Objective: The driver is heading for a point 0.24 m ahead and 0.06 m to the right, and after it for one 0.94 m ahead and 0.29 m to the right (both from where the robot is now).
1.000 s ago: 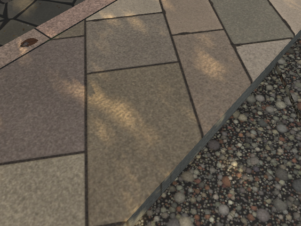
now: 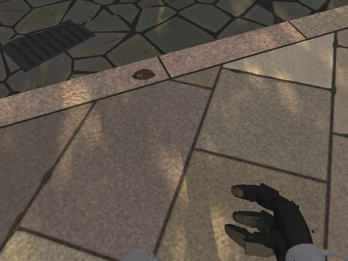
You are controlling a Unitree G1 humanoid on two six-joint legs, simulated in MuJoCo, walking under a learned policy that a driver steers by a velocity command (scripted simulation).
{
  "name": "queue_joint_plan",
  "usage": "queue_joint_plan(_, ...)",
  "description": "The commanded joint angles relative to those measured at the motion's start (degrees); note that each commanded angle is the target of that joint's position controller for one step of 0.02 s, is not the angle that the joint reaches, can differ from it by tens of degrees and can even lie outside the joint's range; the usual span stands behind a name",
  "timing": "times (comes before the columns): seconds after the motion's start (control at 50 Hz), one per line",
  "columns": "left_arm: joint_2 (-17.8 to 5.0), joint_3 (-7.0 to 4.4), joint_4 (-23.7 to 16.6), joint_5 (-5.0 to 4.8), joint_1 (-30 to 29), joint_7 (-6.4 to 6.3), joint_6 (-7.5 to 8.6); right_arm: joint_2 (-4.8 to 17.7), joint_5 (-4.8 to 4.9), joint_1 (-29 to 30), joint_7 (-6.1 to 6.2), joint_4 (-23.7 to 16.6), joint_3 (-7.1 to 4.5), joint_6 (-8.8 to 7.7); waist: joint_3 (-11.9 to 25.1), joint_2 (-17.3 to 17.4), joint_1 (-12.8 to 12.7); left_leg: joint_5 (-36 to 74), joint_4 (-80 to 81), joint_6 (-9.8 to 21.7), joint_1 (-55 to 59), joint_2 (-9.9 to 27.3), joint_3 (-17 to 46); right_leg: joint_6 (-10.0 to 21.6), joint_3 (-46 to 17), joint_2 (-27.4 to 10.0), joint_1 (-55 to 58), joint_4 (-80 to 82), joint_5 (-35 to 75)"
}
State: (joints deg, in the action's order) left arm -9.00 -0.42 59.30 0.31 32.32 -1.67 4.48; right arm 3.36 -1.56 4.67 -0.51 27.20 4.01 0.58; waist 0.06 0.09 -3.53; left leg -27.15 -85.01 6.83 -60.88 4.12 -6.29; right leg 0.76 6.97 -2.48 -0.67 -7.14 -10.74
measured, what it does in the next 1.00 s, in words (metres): climbs, turning right: left foot 0.13 m higher, then right foot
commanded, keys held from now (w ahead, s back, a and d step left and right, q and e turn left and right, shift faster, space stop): w+e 0.96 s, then e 0.04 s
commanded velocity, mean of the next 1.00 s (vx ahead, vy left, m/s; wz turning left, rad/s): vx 0.50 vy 0.00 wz -0.43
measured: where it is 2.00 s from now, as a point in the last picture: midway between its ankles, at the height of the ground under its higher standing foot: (208, 192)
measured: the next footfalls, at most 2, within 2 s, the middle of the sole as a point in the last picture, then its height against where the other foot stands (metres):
left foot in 0.06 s outside the picture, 0.13 m higher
right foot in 0.62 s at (203, 255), level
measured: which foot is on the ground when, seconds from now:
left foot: up 0.00-0.04, down 0.06-0.62, up 0.64-1.00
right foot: down 0.00-0.08, up 0.10-0.60, down 0.62-1.00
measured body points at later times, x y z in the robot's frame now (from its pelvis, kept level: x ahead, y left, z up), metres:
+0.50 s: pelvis +0.26 +0.05 +0.12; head +0.30 +0.07 +0.57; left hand +0.48 +0.23 -0.01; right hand +0.20 -0.20 +0.00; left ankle +0.14 +0.10 -0.62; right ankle +0.41 -0.06 -0.57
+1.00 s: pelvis +0.54 +0.00 +0.11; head +0.58 -0.03 +0.56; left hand +0.68 +0.25 -0.01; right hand +0.65 -0.30 +0.03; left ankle +0.77 +0.06 -0.58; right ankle +0.40 -0.01 -0.62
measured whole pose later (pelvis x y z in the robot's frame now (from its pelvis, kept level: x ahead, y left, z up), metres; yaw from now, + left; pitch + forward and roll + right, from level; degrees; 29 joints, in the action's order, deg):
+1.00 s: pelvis +0.54 +0.00 +0.11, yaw -29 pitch +3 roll -1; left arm -15.4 -3.9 45.6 0.7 23.9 0.1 2.9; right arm 13.1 -1.9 -2.9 -1.0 35.7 -0.5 -1.8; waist -1.5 1.6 -5.5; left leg -3.4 -39.0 -2.1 -38.3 4.7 2.2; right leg 6.6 -8.6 8.3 -1.4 -19.8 -20.1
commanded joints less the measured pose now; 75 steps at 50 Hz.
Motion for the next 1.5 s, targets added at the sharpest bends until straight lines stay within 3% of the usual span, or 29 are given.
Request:
queue_joint_plan(0.02, -12.5, -3.03, -5.2, 0.43, -0.2, -0.07, -0.03, 3.5, 1.37, -6.3, 0.0, 0.3, -2.28, -0.56, 8.0, -6.9, 5.4, -7.9, 14.9, 2.3, 25.0, -6.3, -6.5, 10.6, -2.6, -11.8, 1.3, -6.3, 65.5)
queue_joint_plan(0.04, -13.1, -3.39, -5.9, 0.61, -0.3, 0.83, 0.12, 5.6, 2.26, -14.2, 0.52, 1.7, -3.39, -1.18, 13.0, -11.1, 9.2, -6.1, 20.9, 3.3, 34.9, -9.5, -4.2, 9.9, -3.5, -13.1, 2.7, -17.7, 81.3)
queue_joint_plan(0.06, -13.9, -3.94, -7.6, 0.09, -3.9, 2.09, 0.97, 9.7, 1.15, -22.5, 1.11, 2.9, -5.09, -2.03, 18.4, -12.5, 14.3, -4.1, 27.5, 5.2, 46.4, -5.7, 6.0, 7.5, -2.8, -11.9, -2.8, -32.9, 77.1)
queue_joint_plan(0.08, -9.6, -3.58, -13.4, -2.09, -6.0, 3.68, 1.74, 17.2, -0.49, -29.0, 1.39, 4.8, -7.55, -2.93, 22.6, 5.5, 15.7, -13.1, 46.1, 8.0, 59.8, 11.6, 38.3, 3.4, -3.4, -2.9, -25.3, -56.3, 39.6)
queue_joint_plan(0.1, -7.3, -4.54, -14.4, 0.52, -8.1, 4.91, 2.35, 21.2, 0.36, -30.5, 1.78, 7.3, -9.49, -1.73, 23.3, 13.0, 14.7, -13.6, 69.5, 7.4, 60.4, 16.5, 63.9, 2.7, -13.4, 7.0, -37.5, -75.6, -0.9)
queue_joint_plan(0.12, -3.1, -4.25, -15.9, 1.59, -6.9, 4.34, 1.65, 20.0, 0.35, -22.6, 1.39, 7.2, -9.35, -2.2, 15.9, 6.8, 8.4, -15.0, 67.9, 5.2, 52.7, 21.1, 57.2, 2.8, -20.1, 4.9, -42.9, -88.0, -0.1)
queue_joint_plan(0.16, -1.5, -3.88, -18.6, 1.77, -12.2, 2.38, -0.59, 10.3, -0.14, -15.9, 0.23, 11.1, -6.73, -3.84, -4.1, 0.5, 3.0, -13.7, 63.6, 2.9, 33.1, 15.9, 36.8, 3.6, -12.0, 0.2, -46.5, -89.4, 2.0)
queue_joint_plan(0.2, -0.4, -3.55, -17.6, 1.06, -8.1, 1.09, -2.6, 6.1, -0.66, -14.6, -0.99, 14.7, -5.8, -5.51, -4.8, 3.4, -1.8, -2.1, 64.1, -1.4, 29.1, 11.4, 21.5, 4.3, -14.2, 0.9, -45.5, -90.2, 2.4)
queue_joint_plan(0.24, -0.3, -3.15, -18.7, 0.81, -9.6, 1.17, -3.43, 6.2, -0.33, -17.6, -0.96, 18.4, -6.04, -6.62, -6.1, 4.0, -2.9, 6.2, 67.3, -3.3, 32.0, 10.0, 13.6, 4.1, -15.0, 1.1, -48.8, -86.0, 4.1)
queue_joint_plan(0.3, -4.2, -4.29, -19.2, 0.53, -15.9, 2.46, -3.93, 9.7, 0.23, -22.1, 0.28, 19.0, -7.15, -7.18, -5.5, 2.6, 0.9, 22.1, 73.8, -5.1, 39.1, 6.9, 1.9, 2.9, -9.8, 2.7, -45.6, -68.1, 10.2)
queue_joint_plan(0.4, -2.9, -3.83, -19.3, 0.71, -23.3, 4.43, -3.76, 12.5, 0.75, -27.4, 2.51, 19.1, -7.34, -7.38, 0.0, 4.4, 3.5, 46.1, 72.8, -6.0, 57.5, 4.3, -6.6, 2.7, -1.2, 4.1, -41.9, -47.4, 15.2)
queue_joint_plan(0.48, -3.1, -3.22, -21.3, 0.94, -29.1, 5.72, -4.6, 14.5, 0.83, -32.1, 3.61, 20.2, -7.79, -6.61, -1.5, 7.2, 5.9, 65.0, 70.2, -5.7, 67.0, 7.6, -9.4, 4.6, 3.9, 5.3, -34.6, -31.2, 9.9)
queue_joint_plan(0.56, -8.1, -4.81, -20.5, 1.1, -22.3, 4.97, -5.02, 18.4, 0.33, -32.7, 4.83, 20.1, -9.21, -4.23, 1.7, 9.5, 1.7, 86.4, 54.7, -5.3, 74.3, 11.8, -9.7, 9.7, 4.7, 8.7, -26.7, -27.1, -2.2)
queue_joint_plan(0.6, -11.2, -6.7, -17.5, 1.55, -11.1, 3.69, -3.93, 20.2, 0.55, -29.8, 3.91, 18.7, -9.91, -3.75, 5.0, 5.3, -4.7, 71.8, 34.4, -3.7, 64.3, 10.8, -9.2, 12.9, 0.2, 9.4, -10.8, -18.9, -5.0)
queue_joint_plan(0.62, -13.8, -7.68, -16.9, 1.71, -8.3, 2.85, -3.66, 17.4, 0.49, -27.7, 3.23, 16.9, -9.37, -4.03, 7.1, -0.5, -5.7, 38.1, 18.6, -3.1, 48.7, 6.5, -7.9, 15.7, -11.0, 1.0, 1.9, -20.0, -8.3)
queue_joint_plan(0.64, -19.1, -8.76, -18.1, 1.7, -10.9, 3.03, -4.05, 12.8, 0.83, -25.3, 2.34, 10.9, -8.56, -4.7, 7.9, -12.9, -1.4, -4.7, -2.2, -6.4, 20.5, -8.4, -2.1, 27.5, -45.7, -13.5, 15.4, -14.7, -5.9)
queue_joint_plan(0.66, -17.1, -8.49, -19.1, 0.16, -10.0, 2.68, -4.15, 15.4, 0.14, -20.6, 1.52, 9.2, -8.65, -5.91, 7.8, -2.3, -3.7, 0.6, -4.2, -6.2, 13.8, -5.0, 10.0, 28.9, -48.7, -15.8, 13.7, -8.6, -5.5)
queue_joint_plan(0.7, -11.9, -6.56, -18.2, 0.25, -13.4, 1.82, -3.42, 16.3, 0.98, -19.6, 1.2, 9.1, -8.3, -7.47, -1.2, 5.5, 1.6, 8.7, 6.0, -6.4, 16.7, -0.3, 10.3, 22.9, -36.4, -13.0, 0.5, -5.8, 4.6)
queue_joint_plan(0.74, -10.5, -5.59, -18.6, 0.24, -15.8, 1.26, -2.02, 15.8, -0.89, -21.8, 1.12, 9.8, -7.92, -5.47, -2.1, 5.0, 5.0, 9.4, 12.3, -8.3, 21.9, 1.5, 9.9, 19.0, -27.6, -7.1, -6.3, -5.8, 14.7)
queue_joint_plan(0.82, -13.5, -5.62, -16.9, 0.2, -11.8, 1.85, -0.28, 13.9, -1.66, -17.3, 0.16, 7.7, -6.7, -2.69, -2.1, 0.1, 4.4, 13.7, 23.1, -10.1, 22.3, 2.0, 6.3, 16.2, -21.9, -2.5, -10.8, -5.8, 25.6)
queue_joint_plan(0.96, -15.3, -5.67, -15.8, 0.36, -5.3, 1.68, -1.11, 13.8, -0.11, -1.7, -0.56, 3.2, -5.49, -3.09, -1.1, -4.3, -2.4, 25.4, 45.6, -9.2, 23.5, -2.0, 4.8, 12.0, -23.6, -1.3, -3.2, -10.8, 27.0)
queue_joint_plan(1.04, -17.1, -6.16, -17.2, 0.48, -9.5, 0.93, -1.28, 17.4, -0.36, -11.4, 0.76, 5.5, -6.78, -4.87, 2.5, -5.5, 2.8, 23.3, 55.6, -6.2, 40.5, -6.5, 6.1, 6.5, -25.2, -0.2, -3.0, -23.4, 41.7)
queue_joint_plan(1.06, -17.1, -6.15, -17.8, -0.28, -11.8, 1.27, -0.87, 18.9, -0.52, -19.1, 1.36, 7.4, -7.38, -5.75, 6.0, -4.2, 7.3, 30.6, 59.9, -4.8, 51.1, -4.6, 6.6, 4.6, -23.5, 2.6, -6.1, -32.6, 39.7)
queue_joint_plan(1.08, -13.2, -5.16, -20.2, -1.36, -12.0, 1.53, -0.43, 22.8, -1.72, -27.9, 2.07, 8.3, -8.19, -6.54, 14.1, 0.6, 10.1, 43.0, 56.8, -2.3, 67.0, 7.7, 15.6, 2.8, -20.9, 5.8, -15.2, -47.7, 19.0)
queue_joint_plan(1.1, -8.8, -4.23, -21.4, -3.68, -3.1, 0.64, -1.09, 27.2, -2.45, -28.0, 1.7, 7.5, -9.04, -5.92, 24.5, 15.6, 6.0, 68.3, 55.1, 6.8, 80.6, 27.6, 36.4, 0.8, -13.7, 14.3, -29.4, -66.7, -29.1)
queue_joint_plan(1.12, -14.0, -5.04, -19.3, 0.28, -2.0, 0.22, -2.32, 22.7, -0.45, -27.7, 1.19, 7.3, -8.49, -4.67, 23.9, 7.3, 5.1, 71.9, 54.2, 6.1, 74.8, 23.7, 36.5, 1.3, -14.4, 8.6, -29.7, -70.3, -25.4)
queue_joint_plan(1.18, -13.3, -5.18, -20.2, 1.42, -10.6, 1.75, -4.85, 13.9, 0.36, -17.5, 2.13, 6.5, -5.93, -3.76, 8.5, 7.4, 3.5, 47.0, 62.7, 4.3, 56.6, 15.0, 19.6, -1.0, -11.1, 4.2, -32.6, -68.4, -15.7)
queue_joint_plan(1.36, -9.6, -3.61, -24.4, 1.51, -17.1, 4.13, -8.45, 18.4, -0.14, -15.8, 2.05, 8.9, -7.6, -3.09, 4.1, 9.2, 1.2, 30.9, 68.3, 3.4, 42.0, 13.1, 3.3, -0.6, -6.5, 1.1, -23.6, -48.8, -5.9)
queue_joint_plan(1.5, -10.5, -3.78, -26.4, 0.88, -19.1, 4.15, -6.67, 21.4, -0.09, -20.1, 1.53, 10.4, -9.13, 0.35, 3.0, 5.1, 3.2, 14.2, 58.2, -2.1, 42.0, 13.2, -0.5, 2.1, -2.7, 4.2, -10.8, -24.5, -7.5)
